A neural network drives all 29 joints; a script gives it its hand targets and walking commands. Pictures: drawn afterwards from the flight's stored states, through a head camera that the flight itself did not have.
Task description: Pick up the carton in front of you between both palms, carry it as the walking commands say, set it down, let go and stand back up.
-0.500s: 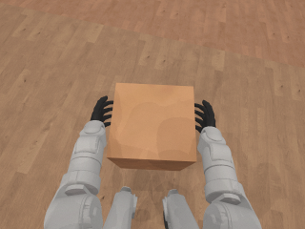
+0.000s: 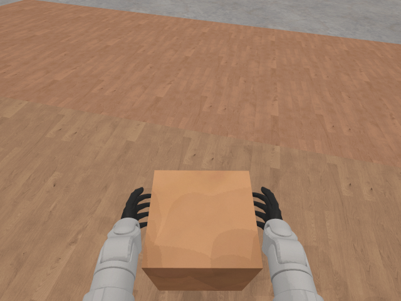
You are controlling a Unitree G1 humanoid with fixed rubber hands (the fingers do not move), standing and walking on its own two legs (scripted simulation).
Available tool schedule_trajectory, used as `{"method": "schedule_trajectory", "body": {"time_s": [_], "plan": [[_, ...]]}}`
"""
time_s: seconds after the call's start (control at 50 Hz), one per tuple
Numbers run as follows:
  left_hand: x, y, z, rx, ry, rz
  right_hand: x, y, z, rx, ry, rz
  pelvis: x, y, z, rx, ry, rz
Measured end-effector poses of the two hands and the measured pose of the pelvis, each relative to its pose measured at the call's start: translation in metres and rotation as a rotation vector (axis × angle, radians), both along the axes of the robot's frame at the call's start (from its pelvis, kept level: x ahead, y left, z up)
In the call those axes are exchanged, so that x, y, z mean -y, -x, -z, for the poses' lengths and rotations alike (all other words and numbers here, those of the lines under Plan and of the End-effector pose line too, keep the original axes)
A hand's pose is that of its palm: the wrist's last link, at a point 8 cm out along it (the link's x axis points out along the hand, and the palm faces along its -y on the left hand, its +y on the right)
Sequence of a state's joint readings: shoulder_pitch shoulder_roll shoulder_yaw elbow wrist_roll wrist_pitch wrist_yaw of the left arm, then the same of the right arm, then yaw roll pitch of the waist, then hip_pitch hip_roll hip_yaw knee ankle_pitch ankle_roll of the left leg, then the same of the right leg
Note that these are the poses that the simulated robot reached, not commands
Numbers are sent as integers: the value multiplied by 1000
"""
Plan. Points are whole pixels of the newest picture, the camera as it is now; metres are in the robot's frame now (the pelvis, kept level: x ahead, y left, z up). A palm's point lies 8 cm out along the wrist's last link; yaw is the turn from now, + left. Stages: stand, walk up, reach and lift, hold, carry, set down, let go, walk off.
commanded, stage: reach and lift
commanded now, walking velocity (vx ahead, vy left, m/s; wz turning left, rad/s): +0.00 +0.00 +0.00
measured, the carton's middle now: (201, 234) +0.31 +0.00 -0.09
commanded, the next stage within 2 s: hold in 1.16 s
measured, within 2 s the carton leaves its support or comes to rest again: neither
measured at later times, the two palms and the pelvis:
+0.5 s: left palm (125, 221) +0.28 +0.15 +0.04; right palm (281, 219) +0.29 -0.15 +0.04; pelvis -0.02 +0.00 +0.02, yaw +0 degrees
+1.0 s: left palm (125, 215) +0.29 +0.15 +0.05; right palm (282, 213) +0.29 -0.15 +0.05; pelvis +0.00 +0.00 +0.02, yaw +0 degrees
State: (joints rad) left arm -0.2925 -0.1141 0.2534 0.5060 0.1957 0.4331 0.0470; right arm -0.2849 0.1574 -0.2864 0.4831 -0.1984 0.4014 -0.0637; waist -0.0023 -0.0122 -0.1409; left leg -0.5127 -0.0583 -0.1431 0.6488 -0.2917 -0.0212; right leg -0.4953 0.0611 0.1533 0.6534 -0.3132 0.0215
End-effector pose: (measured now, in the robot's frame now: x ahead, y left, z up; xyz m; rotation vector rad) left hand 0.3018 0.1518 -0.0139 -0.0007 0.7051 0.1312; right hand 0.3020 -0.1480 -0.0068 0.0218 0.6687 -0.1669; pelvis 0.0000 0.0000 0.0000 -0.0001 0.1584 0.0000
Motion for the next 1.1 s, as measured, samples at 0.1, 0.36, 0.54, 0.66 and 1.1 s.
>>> {"method": "schedule_trajectory", "body": {"time_s": [0.1, 0.36, 0.54, 0.66, 1.1], "plan": [[2, 10, -28, 13, -7, -8, 2, 6, -27, 13, 11, -20, 0, -3, -12, 88, -1, 1], [4, 23, -47, -21, -25, 2, 4, 18, -46, -22, 29, -38, 2, 11, -16, 205, -2, 0], [2, 19, -52, -6, -27, 2, 2, 15, -51, -8, 29, -37, 1, 15, -16, 209, -1, -3], [2, 17, -55, -4, -26, 3, 2, 12, -54, -6, 33, -37, 0, 10, -18, 212, -1, -2], [3, 15, -65, -7, -47, 17, 3, 10, -63, -11, 48, -53, 0, -5, -23, 231, -2, -1]]}}
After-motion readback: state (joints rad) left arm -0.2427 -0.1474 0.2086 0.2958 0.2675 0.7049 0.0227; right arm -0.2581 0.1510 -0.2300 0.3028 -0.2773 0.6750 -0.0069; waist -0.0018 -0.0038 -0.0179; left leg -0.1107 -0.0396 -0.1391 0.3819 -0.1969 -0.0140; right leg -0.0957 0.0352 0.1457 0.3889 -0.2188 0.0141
